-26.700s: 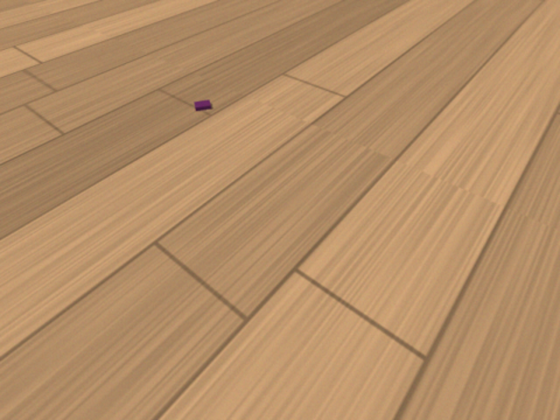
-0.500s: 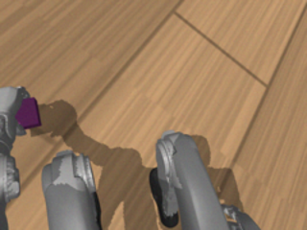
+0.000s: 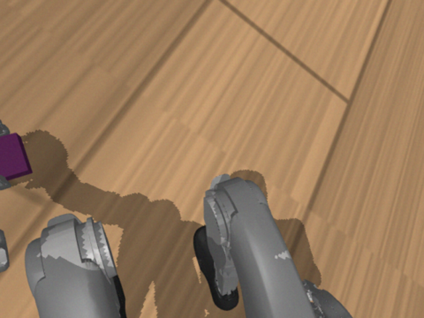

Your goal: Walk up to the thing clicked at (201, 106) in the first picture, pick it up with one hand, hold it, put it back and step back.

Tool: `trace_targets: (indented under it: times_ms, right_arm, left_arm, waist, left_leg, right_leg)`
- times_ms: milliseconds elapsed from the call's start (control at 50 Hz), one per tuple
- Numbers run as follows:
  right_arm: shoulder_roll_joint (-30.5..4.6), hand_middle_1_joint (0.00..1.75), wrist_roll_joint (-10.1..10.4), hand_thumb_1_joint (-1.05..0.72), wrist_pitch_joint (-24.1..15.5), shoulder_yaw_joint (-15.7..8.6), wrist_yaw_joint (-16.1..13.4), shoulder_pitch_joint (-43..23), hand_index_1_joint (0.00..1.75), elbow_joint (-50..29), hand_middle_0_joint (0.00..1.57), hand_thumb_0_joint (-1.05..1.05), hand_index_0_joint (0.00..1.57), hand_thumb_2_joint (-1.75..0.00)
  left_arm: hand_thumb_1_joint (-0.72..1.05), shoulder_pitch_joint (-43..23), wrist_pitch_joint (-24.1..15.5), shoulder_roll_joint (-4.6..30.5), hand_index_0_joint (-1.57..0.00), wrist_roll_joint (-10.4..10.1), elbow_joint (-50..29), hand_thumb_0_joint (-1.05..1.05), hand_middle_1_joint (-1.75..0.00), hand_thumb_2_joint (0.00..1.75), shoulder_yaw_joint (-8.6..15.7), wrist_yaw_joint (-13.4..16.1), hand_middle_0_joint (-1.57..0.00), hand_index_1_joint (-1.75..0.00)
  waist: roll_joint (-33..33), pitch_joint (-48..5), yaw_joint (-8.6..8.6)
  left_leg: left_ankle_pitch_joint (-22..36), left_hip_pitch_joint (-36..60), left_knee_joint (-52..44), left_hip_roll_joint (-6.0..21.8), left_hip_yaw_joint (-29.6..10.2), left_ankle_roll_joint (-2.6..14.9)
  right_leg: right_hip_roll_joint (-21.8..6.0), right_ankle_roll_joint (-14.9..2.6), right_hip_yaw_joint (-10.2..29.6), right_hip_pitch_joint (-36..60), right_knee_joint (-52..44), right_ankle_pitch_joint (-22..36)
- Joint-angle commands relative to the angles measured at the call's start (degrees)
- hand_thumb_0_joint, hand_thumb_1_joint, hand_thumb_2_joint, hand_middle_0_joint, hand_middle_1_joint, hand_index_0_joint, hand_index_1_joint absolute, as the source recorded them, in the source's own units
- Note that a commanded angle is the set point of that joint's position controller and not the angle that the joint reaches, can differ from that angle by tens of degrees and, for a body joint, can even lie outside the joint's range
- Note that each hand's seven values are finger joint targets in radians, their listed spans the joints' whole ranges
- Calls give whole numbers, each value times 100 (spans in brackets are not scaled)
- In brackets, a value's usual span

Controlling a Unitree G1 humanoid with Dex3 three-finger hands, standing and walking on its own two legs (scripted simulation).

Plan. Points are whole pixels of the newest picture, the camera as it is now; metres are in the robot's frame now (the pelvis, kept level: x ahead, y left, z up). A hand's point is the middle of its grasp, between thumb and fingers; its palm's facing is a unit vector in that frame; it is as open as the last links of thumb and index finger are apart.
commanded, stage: rest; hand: left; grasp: from above
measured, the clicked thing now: out of the picture +0.43 +0.32 -0.25
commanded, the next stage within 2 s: open in 1.28 s
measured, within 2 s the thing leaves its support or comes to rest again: rests again in 0.86 s
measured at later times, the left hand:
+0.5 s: hand out of the picture +0.43 +0.32 -0.24, palm faces -0.43 -0.15 -0.89, open 10.5 cm
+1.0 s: hand out of the picture +0.43 +0.32 -0.25, palm faces -0.43 -0.17 -0.89, open 10.6 cm
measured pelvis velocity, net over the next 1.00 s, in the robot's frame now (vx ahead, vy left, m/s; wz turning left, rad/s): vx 0.00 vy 0.01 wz -0.05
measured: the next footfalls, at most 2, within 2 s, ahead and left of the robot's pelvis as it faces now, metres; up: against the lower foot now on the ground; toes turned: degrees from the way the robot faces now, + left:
none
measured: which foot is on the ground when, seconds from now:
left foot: down 0.00-1.00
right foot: down 0.00-1.00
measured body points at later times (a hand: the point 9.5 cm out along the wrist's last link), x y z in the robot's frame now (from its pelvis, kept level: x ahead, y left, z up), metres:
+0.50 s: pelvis +0.00 +0.00 -0.01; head +0.26 +0.12 +0.34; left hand +0.44 +0.32 -0.19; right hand +0.05 -0.26 -0.07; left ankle +0.06 +0.13 -0.27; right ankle +0.10 -0.12 -0.27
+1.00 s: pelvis +0.00 +0.01 -0.01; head +0.26 +0.12 +0.33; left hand +0.45 +0.32 -0.20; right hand +0.04 -0.25 -0.07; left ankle +0.06 +0.13 -0.27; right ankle +0.10 -0.12 -0.27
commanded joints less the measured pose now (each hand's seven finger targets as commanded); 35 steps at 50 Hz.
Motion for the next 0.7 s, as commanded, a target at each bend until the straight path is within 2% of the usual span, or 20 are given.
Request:
trace_targets:
  times_ms: [0,40,60,100,120,140,180,220,240,300,360,420,440,460,480,520,560,580,600,680]
  right_arm:
    - [-1736,30,-47,-90,-52,-424,6,1178,30,23,20,0,20,-90]
    - [-1746,30,-53,-90,-75,-360,32,1141,30,6,20,0,20,-90]
    - [-1807,30,-81,-90,-106,-374,39,1144,30,-35,20,0,20,-90]
    - [-1840,30,-93,-90,-166,-344,57,1108,30,-40,20,0,20,-90]
    - [-1858,30,-114,-90,-181,-351,72,1176,30,7,20,0,20,-90]
    - [-1854,30,-118,-90,-199,-338,85,1129,30,-25,20,0,20,-90]
    - [-1919,30,-156,-90,-224,-317,100,1128,30,21,20,0,20,-90]
    - [-1856,30,-189,-90,-285,-254,135,1036,30,-84,20,0,20,-90]
    - [-1805,30,-196,-90,-309,-234,156,1007,30,-24,20,0,20,-90]
    - [-1953,30,-191,-90,-352,-243,158,1071,30,11,20,0,20,-90]
    - [-1949,30,-270,-90,-386,-180,226,1067,30,31,20,0,20,-90]
    - [-1958,30,-258,-90,-477,-121,270,935,30,-47,20,0,20,-90]
    - [-2016,30,-249,-90,-507,-141,276,933,30,-13,20,0,20,-90]
    - [-2025,30,-251,-90,-532,-121,295,948,30,-19,20,0,20,-90]
    - [-2043,30,-260,-90,-548,-114,292,940,30,16,20,0,20,-90]
    - [-2073,30,-285,-90,-573,-87,320,929,30,-6,20,0,20,-90]
    - [-2046,30,-300,-90,-586,-62,369,900,30,-15,20,0,20,-90]
    - [-2041,30,-297,-90,-635,-45,389,777,30,-49,20,0,20,-90]
    - [-2091,30,-327,-90,-651,-29,413,858,30,-44,20,0,20,-90]
    - [-2170,30,-290,-90,-722,-10,426,849,30,-32,20,0,20,-90]
  left_arm:
    - [75,-1433,-43,1848,-115,2,-560,0,-44,70,275,304,-118,-48]
    - [77,-1493,-60,1472,-117,-4,-433,0,-44,72,31,315,-121,-48]
    - [78,-1480,-85,1691,-118,22,-509,0,-45,72,155,342,-121,-48]
    - [77,-1586,-113,1728,-117,52,-473,0,-44,72,112,364,-120,-48]
    - [78,-1461,-103,1930,-117,83,-373,0,-45,72,277,402,-120,-48]
    - [77,-1466,-120,1780,-117,71,-450,0,-45,71,201,423,-120,-48]
    - [80,-1430,-145,1977,-118,71,-293,0,-45,71,344,503,-121,-48]
    - [80,-1563,-157,1562,-119,73,-242,0,-45,71,3,462,-122,-49]
    - [78,-1565,-146,1538,-117,108,-204,0,-45,70,-169,455,-120,-48]
    - [77,-1297,-152,1923,-116,5,-131,0,-45,72,185,546,-120,-49]
    - [82,-1446,-142,1885,-119,127,-14,0,-46,74,79,599,-123,-50]
    - [80,-1597,-143,1641,-118,73,-1,0,-46,73,-179,607,-122,-50]
    - [79,-1651,-171,1873,-118,29,-80,0,-45,73,-48,656,-122,-49]
    - [78,-1527,-160,1772,-117,51,-29,0,-46,72,-108,673,-120,-49]
    - [78,-1501,-167,1979,-116,44,-44,0,-47,73,52,723,-119,-50]
    - [79,-1438,-149,2030,-117,85,51,0,-47,74,96,791,-121,-51]
    - [79,-1515,-118,1973,-117,131,106,0,-47,74,14,826,-121,-51]
    - [78,-1672,-104,1822,-117,127,100,0,-48,75,-158,800,-120,-52]
    - [78,-1668,-100,1873,-117,124,122,0,-48,74,-117,814,-120,-52]
    - [78,-1354,-31,2077,-116,20,210,0,-49,75,113,900,-120,-53]
  waist:
    - [2187,-4029,-24]
    - [2178,-3729,-156]
    - [2235,-3755,-173]
    - [2308,-3590,-194]
    - [2289,-3651,-171]
    - [2361,-3672,-158]
    - [2350,-3524,-170]
    - [2260,-3393,-300]
    - [2405,-3427,-305]
    - [2323,-3544,-193]
    - [2422,-3435,-325]
    - [2391,-3268,-415]
    - [2425,-3254,-399]
    - [2509,-3296,-360]
    - [2515,-3396,-334]
    - [2556,-3357,-327]
    - [2585,-3281,-405]
    - [2570,-3187,-455]
    - [2621,-3201,-528]
    - [2486,-3191,-362]
  left_leg:
    - [1398,2828,-1287,32,691,254]
    - [1284,2739,-1247,5,685,235]
    - [1369,2869,-1262,26,650,223]
    - [1250,2857,-1217,30,629,214]
    - [1238,2909,-1248,41,617,216]
    - [1282,2924,-1284,29,620,201]
    - [1166,2760,-1245,44,595,198]
    - [1060,2721,-1239,29,585,206]
    - [1010,2775,-1242,54,588,212]
    - [1187,2832,-1262,67,529,199]
    - [1262,2886,-1231,86,498,174]
    - [1121,2879,-1202,80,482,186]
    - [1093,2861,-1213,100,464,181]
    - [1221,2995,-1246,90,468,153]
    - [1276,3036,-1247,104,442,146]
    - [1295,2965,-1246,102,448,143]
    - [1290,2992,-1230,118,430,134]
    - [1196,2955,-1192,119,420,132]
    - [1271,2986,-1206,125,412,142]
    - [1293,2910,-1262,125,392,141]
  right_leg:
    - [174,-382,-574,2211,-1274,1718]
    - [160,-422,-619,2013,-1247,1568]
    - [167,-407,-661,2040,-1214,1644]
    - [166,-420,-683,1901,-1178,1514]
    - [187,-406,-681,1974,-1192,1526]
    - [183,-408,-682,2003,-1189,1552]
    - [196,-423,-720,1942,-1197,1436]
    - [187,-411,-751,1876,-1206,1344]
    - [220,-400,-705,1937,-1236,1369]
    - [231,-379,-762,2102,-1225,1505]
    - [233,-386,-820,1989,-1111,1584]
    - [234,-375,-826,1908,-1164,1506]
    - [239,-369,-846,1922,-1161,1476]
    - [246,-375,-839,1974,-1156,1571]
    - [255,-372,-874,2009,-1125,1613]
    - [257,-380,-867,2052,-1121,1625]
    - [262,-384,-885,2007,-1065,1649]
    - [240,-376,-888,1871,-1052,1569]
    - [262,-366,-907,1978,-1084,1646]
    - [273,-363,-893,2090,-1168,1616]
